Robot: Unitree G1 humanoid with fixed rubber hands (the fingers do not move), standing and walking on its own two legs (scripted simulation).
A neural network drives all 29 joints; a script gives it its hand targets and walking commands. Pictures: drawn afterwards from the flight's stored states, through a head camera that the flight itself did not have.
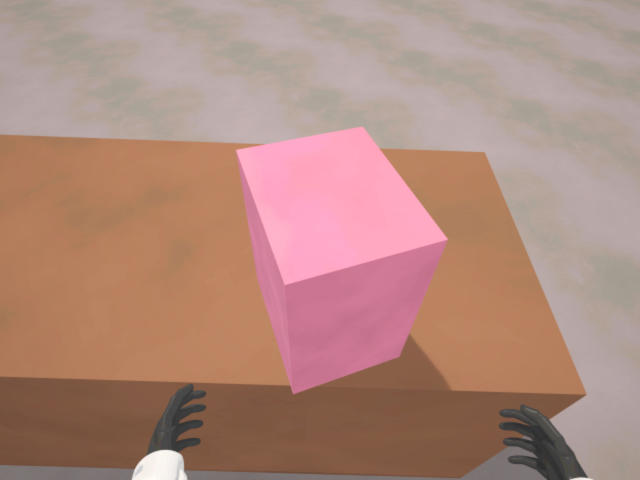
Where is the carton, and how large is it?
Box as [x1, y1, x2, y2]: [236, 127, 447, 393]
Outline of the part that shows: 362,127 236,150 257,278 293,393 399,356 447,240 440,229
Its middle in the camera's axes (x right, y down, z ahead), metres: +0.01 +0.04 +0.56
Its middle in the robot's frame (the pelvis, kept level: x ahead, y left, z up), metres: +0.39 +0.00 +0.02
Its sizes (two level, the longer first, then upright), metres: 0.222 0.179 0.288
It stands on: a pedestal, 0.66 m high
